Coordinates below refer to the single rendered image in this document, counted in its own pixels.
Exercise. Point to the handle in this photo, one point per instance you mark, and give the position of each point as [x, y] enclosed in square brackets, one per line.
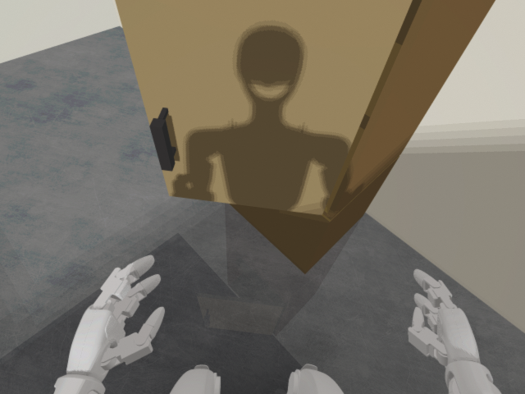
[162, 141]

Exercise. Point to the robot left hand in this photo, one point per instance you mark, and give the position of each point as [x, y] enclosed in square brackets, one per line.
[103, 323]

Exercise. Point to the left robot thigh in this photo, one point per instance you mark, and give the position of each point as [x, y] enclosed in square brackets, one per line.
[198, 381]

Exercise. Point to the right robot forearm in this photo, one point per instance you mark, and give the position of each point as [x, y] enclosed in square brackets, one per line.
[469, 377]

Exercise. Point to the left robot forearm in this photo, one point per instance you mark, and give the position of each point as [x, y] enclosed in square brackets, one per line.
[78, 384]

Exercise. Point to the cupboard door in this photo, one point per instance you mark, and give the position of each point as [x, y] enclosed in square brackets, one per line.
[264, 97]

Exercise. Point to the robot right hand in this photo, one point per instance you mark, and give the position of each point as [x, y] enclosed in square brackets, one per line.
[449, 322]

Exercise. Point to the right robot shin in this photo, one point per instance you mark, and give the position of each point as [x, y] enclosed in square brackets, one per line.
[309, 366]

